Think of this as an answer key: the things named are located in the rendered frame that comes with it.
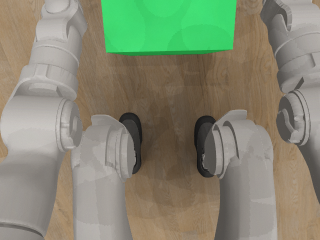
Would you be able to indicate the robot right upper arm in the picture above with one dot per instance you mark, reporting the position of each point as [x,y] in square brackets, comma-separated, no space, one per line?
[298,122]

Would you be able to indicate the robot left forearm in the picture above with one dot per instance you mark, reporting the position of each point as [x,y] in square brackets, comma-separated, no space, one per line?
[55,54]

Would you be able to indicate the carton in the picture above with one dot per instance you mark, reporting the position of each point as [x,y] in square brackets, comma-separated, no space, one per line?
[168,27]

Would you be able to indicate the robot right forearm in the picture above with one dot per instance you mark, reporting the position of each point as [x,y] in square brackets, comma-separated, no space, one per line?
[294,35]

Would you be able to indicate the left robot thigh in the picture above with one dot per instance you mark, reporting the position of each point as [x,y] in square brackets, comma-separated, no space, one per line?
[98,191]

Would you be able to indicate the robot left upper arm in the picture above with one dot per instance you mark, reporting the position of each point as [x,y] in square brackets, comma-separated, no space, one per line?
[37,131]

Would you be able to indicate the left robot shin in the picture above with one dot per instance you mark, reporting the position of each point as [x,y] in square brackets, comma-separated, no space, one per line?
[99,119]

